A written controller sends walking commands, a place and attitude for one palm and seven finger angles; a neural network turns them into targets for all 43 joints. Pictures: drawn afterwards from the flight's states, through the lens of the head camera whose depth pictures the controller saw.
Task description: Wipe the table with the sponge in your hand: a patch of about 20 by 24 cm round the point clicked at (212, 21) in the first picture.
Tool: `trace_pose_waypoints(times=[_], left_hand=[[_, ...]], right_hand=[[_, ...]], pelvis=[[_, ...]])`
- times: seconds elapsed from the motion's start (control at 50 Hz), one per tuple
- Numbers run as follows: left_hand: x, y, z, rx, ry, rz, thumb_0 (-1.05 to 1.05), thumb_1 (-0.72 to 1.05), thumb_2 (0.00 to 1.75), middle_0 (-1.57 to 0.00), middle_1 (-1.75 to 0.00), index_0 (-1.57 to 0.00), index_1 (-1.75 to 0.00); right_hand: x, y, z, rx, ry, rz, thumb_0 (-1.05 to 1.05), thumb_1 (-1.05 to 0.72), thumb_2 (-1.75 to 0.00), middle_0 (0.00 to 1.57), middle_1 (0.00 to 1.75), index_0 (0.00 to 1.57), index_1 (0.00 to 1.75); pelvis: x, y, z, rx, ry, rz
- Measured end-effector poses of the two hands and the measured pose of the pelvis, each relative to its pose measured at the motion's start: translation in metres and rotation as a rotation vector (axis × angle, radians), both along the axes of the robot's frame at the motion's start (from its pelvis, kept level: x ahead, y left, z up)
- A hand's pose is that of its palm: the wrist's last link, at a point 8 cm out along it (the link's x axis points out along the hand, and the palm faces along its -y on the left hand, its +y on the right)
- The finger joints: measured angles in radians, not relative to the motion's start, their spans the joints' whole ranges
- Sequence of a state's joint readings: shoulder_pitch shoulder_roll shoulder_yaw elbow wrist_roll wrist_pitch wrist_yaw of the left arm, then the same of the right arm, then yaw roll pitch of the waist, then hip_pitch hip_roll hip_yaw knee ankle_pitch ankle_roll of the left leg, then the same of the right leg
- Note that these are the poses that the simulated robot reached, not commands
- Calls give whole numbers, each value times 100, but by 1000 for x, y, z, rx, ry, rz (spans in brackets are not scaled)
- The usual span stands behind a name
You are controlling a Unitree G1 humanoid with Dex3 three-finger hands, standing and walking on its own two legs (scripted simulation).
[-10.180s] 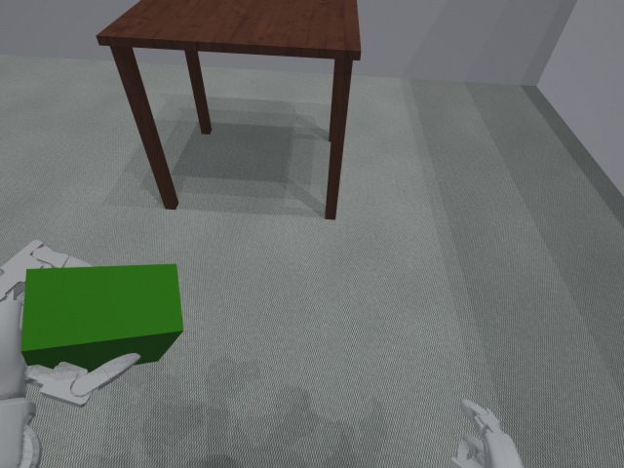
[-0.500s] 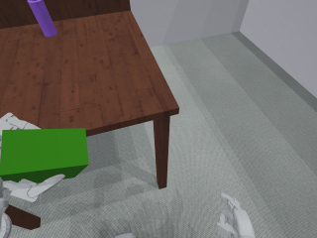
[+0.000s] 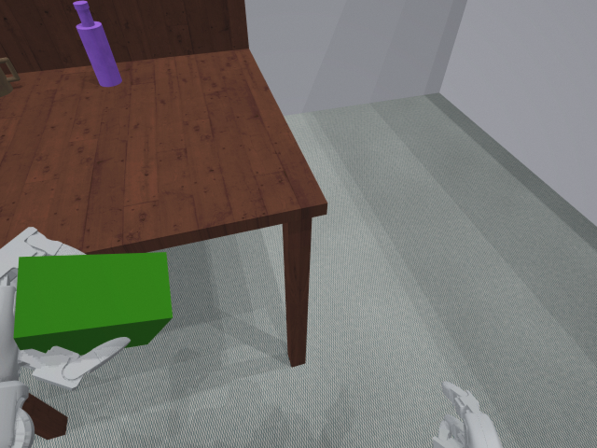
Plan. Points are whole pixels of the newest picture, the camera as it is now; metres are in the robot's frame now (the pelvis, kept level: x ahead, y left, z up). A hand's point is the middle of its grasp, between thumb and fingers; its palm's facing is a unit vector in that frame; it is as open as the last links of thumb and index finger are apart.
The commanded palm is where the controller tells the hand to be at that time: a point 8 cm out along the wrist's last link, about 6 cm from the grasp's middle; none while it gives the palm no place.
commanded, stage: come to a stop and stand still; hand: left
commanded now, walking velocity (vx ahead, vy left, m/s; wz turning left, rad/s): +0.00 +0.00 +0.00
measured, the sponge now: (116, 306) +0.22 +0.21 +0.15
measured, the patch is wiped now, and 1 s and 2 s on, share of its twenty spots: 0.00 0.00 0.00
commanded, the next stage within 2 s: look again from close up in 1.18 s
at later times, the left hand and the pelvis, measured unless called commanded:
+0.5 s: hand (52, 318) +0.20 +0.27 +0.15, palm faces +0.40 -0.82 -0.40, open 10.5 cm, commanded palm +0.15 +0.30 +0.18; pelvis -0.01 +0.02 +0.00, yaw +0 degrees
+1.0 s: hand (68, 289) +0.23 +0.27 +0.16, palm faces +0.39 -0.84 -0.38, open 10.5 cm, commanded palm +0.18 +0.31 +0.18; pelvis +0.02 +0.03 +0.00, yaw +0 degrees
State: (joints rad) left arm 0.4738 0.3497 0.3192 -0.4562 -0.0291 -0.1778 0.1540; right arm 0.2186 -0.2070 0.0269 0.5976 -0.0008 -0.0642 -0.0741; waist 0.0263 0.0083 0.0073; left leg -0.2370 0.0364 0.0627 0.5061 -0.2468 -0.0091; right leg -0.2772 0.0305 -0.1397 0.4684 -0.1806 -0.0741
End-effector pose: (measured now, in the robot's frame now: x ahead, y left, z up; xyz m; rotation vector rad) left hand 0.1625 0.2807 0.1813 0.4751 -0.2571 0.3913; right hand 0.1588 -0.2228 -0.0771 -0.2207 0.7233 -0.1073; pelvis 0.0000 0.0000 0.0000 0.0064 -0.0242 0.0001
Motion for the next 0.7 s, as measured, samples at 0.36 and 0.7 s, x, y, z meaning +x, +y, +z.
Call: trace_pose_waypoints(times=[0.36, 0.7], left_hand=[[-7, 16, -8, -17, 43, -14, -1, -53, 100, -69, -135, -71, -134], [8, 25, -10, -30, 36, -8, -1, -53, 101, -69, -135, -71, -134]], right_hand=[[-42, 12, -4, -16, 81, -18, 1, -90, -90, 21, 30, 20, 30], [-13, 24, -2, -12, 43, -8, 1, -90, -90, 21, 30, 20, 30]], pelvis=[[-18, 16, 3, -12, -7, -4], [-1, 27, 4, -13, 10, -7]])
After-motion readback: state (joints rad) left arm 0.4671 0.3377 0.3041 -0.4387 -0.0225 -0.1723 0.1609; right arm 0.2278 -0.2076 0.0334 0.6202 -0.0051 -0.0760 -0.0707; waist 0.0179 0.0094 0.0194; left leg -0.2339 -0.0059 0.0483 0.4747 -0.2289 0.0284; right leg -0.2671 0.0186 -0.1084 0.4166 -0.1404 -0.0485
